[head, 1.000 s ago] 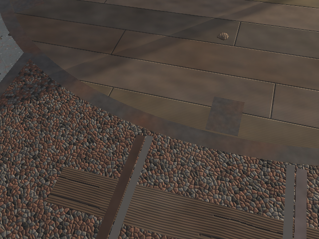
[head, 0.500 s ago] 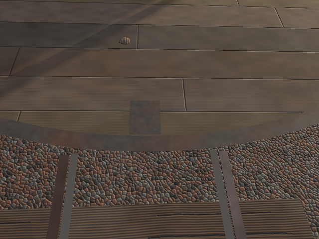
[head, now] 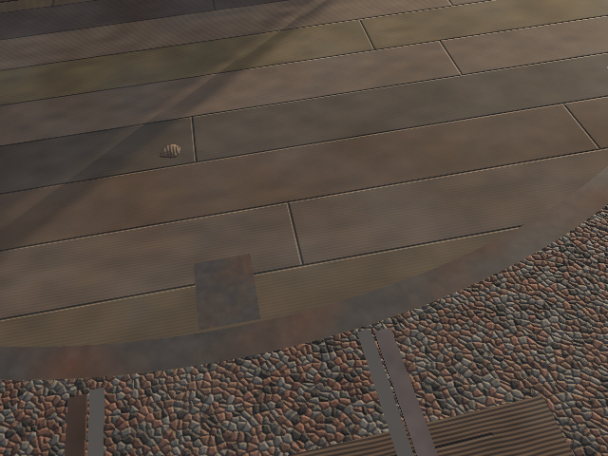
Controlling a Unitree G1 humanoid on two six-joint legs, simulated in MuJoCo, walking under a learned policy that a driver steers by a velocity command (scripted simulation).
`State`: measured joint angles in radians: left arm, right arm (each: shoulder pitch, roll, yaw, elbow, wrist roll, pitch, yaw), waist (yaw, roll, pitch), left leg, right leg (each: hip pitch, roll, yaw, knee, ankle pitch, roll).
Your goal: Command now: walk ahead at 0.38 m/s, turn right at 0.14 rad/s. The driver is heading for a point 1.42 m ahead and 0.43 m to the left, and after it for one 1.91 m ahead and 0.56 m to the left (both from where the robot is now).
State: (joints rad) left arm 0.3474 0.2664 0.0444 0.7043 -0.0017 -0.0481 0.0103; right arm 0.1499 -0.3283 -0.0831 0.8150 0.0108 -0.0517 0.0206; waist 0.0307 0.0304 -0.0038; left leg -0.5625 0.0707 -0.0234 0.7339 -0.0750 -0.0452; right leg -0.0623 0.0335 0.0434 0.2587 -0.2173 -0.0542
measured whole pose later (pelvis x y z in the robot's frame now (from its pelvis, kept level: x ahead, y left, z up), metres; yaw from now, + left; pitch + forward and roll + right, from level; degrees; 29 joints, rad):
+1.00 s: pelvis +0.53 +0.02 +0.00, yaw +1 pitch +1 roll -2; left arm 0.32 0.27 0.06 0.79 0.01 -0.10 -0.02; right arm 0.17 -0.31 -0.04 0.78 0.02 -0.06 0.01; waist 0.04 0.05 0.03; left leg -0.65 0.12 -0.05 0.98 -0.19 -0.01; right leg -0.13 0.07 -0.07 0.27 -0.15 -0.07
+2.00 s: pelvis +1.09 +0.17 -0.01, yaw +35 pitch +1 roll -2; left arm 0.27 0.27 0.06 0.78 0.01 -0.10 -0.01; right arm 0.24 -0.32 -0.08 0.66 0.02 -0.01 0.00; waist 0.04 0.05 0.03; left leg -0.63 0.07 -0.06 1.09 -0.28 -0.01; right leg -0.16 0.03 -0.10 0.34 -0.20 -0.03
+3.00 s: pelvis +1.38 +0.47 -0.01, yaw +34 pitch +3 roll +2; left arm 0.19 0.31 0.07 0.66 0.00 0.02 0.02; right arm 0.09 -0.29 -0.05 0.72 0.00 0.01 -0.03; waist 0.03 0.00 0.05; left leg -0.49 -0.03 -0.10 0.88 -0.42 -0.07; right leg -0.41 0.07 0.12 0.47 -0.11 -0.04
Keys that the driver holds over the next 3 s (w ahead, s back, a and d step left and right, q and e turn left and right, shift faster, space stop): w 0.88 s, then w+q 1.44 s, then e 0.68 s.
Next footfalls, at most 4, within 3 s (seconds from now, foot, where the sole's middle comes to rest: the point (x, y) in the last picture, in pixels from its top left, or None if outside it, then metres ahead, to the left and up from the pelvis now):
0.22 left None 0.23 0.16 -0.79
0.74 right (374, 432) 0.57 -0.07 -0.79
1.26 left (266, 324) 0.85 0.19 -0.79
1.76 right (309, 227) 1.18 0.09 -0.79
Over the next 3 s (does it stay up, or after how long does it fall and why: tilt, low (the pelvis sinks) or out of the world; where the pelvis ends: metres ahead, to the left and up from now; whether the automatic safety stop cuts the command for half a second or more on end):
stays up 1.38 0.47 -0.01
